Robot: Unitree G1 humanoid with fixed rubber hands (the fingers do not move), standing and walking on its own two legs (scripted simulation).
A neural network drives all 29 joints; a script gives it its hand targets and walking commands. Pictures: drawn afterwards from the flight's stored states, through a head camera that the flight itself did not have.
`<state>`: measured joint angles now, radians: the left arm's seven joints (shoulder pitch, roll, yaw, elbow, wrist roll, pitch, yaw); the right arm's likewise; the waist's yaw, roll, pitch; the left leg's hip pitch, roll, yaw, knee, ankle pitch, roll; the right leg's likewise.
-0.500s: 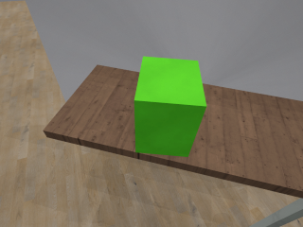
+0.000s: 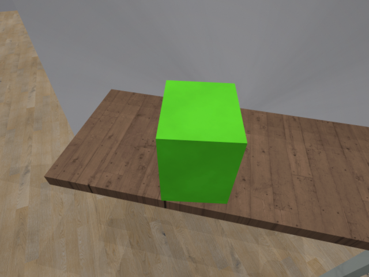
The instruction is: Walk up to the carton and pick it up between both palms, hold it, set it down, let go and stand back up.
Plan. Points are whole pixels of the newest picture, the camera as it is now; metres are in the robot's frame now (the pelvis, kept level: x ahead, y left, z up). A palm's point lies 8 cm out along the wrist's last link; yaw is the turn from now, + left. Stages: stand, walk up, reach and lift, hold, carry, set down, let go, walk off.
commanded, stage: walk up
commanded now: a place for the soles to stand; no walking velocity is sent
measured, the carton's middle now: (197, 143) +0.46 -0.01 +0.03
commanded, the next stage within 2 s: stand in 0.96 s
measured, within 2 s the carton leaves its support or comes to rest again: neither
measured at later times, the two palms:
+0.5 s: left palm out of the picture +0.02 +0.25 -0.14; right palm out of the picture -0.02 -0.23 -0.14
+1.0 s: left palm out of the picture +0.00 +0.24 -0.14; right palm out of the picture -0.04 -0.24 -0.14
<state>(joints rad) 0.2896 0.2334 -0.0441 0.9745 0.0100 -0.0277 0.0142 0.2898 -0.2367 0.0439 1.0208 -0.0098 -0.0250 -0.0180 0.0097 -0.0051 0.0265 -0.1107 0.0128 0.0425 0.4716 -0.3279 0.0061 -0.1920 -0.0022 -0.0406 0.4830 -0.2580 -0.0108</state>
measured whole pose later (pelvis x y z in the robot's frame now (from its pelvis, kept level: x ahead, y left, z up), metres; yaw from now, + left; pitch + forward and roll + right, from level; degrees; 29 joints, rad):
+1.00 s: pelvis -0.02 +0.00 +0.00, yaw -6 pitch -2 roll +1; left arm 0.27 0.22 -0.07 1.12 0.00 -0.02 0.03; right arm 0.26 -0.23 0.06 1.09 0.00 0.00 -0.03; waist 0.01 0.00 0.06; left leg -0.10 0.02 0.14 0.43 -0.29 0.01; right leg -0.24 0.02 0.06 0.49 -0.21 -0.01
